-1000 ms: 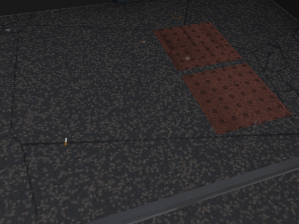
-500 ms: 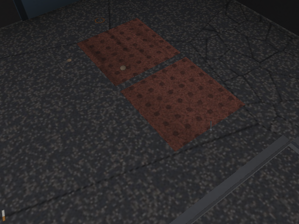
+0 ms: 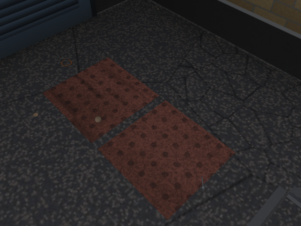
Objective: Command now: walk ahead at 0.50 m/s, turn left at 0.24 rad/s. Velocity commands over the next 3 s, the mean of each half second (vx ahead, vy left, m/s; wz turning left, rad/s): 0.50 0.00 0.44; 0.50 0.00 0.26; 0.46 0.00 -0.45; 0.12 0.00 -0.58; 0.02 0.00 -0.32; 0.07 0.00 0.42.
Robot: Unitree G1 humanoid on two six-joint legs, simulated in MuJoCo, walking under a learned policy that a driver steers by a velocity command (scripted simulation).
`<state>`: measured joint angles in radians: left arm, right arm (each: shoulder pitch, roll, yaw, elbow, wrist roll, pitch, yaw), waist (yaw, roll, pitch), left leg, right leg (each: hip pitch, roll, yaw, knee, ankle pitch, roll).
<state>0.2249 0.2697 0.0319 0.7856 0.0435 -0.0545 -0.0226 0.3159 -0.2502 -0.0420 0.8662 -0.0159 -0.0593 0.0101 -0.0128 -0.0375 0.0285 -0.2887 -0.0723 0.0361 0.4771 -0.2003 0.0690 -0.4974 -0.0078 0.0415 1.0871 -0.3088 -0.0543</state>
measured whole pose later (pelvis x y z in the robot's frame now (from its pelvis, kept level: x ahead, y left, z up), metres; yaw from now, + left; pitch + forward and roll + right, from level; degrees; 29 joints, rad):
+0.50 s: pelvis +0.26 -0.04 +0.01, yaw +16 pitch +2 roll +0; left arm 0.34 0.23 0.03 0.80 0.03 -0.10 0.01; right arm 0.22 -0.31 -0.09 0.77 -0.04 0.00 0.05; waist 0.02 0.06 -0.01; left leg -0.61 0.03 -0.02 1.13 -0.23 0.04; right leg -0.13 0.00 -0.14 0.31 -0.21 -0.04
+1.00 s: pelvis +0.49 +0.10 +0.01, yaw +23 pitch +0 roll +0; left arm 0.30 0.24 0.05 0.86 0.02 -0.02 -0.02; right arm 0.30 -0.23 -0.04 0.84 -0.02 -0.08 0.00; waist 0.01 -0.03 0.04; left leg -0.13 -0.06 0.14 0.33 -0.20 0.11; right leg -0.56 -0.08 0.03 1.12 -0.24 -0.04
